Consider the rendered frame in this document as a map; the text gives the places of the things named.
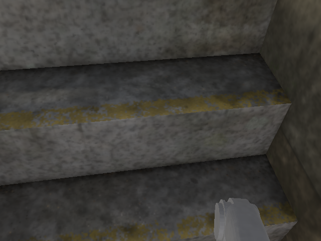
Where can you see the right robot thigh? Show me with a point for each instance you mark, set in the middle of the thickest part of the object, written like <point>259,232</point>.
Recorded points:
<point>238,220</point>

